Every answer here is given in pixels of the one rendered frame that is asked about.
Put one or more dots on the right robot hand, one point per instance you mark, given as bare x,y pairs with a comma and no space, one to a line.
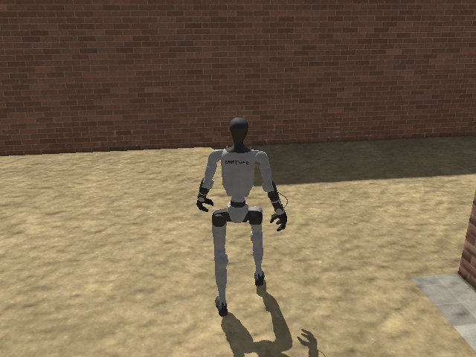
282,220

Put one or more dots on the right robot forearm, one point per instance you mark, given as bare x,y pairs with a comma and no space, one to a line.
275,200

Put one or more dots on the left robot upper arm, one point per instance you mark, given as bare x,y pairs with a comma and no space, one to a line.
211,166

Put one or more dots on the right robot upper arm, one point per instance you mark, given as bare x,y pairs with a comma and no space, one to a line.
265,170

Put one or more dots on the left robot hand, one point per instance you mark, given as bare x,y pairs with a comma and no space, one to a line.
206,201

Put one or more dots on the left robot forearm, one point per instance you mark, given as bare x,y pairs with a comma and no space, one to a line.
202,192

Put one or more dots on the left robot thigh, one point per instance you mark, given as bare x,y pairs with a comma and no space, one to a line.
219,222

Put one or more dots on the robot right shin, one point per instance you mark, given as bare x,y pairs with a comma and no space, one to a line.
258,254

